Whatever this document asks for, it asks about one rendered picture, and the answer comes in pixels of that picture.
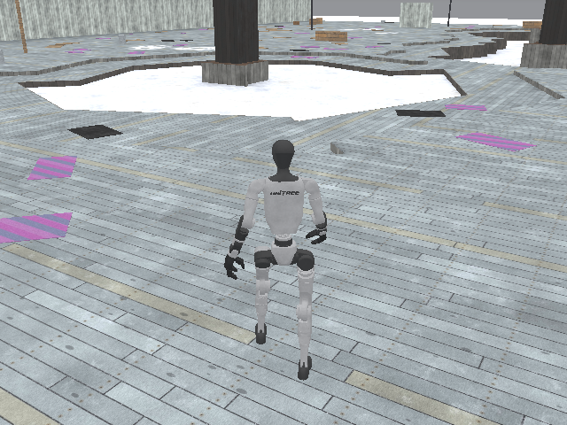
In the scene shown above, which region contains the robot left upper arm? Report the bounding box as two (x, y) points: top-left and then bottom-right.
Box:
(241, 178), (266, 229)

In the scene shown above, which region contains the robot left shin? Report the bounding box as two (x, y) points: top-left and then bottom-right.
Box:
(255, 280), (268, 333)

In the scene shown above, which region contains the right robot forearm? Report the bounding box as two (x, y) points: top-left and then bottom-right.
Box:
(315, 212), (327, 236)

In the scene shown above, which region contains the right robot hand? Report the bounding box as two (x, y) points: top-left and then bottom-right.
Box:
(306, 229), (327, 244)

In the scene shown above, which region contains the left robot forearm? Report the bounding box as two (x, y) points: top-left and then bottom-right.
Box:
(228, 215), (249, 259)

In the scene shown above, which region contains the robot head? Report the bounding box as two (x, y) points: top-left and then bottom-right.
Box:
(268, 140), (299, 182)

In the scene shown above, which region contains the robot right upper arm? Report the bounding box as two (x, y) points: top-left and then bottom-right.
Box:
(301, 177), (325, 225)

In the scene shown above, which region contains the left robot hand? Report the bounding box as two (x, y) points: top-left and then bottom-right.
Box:
(224, 254), (245, 280)

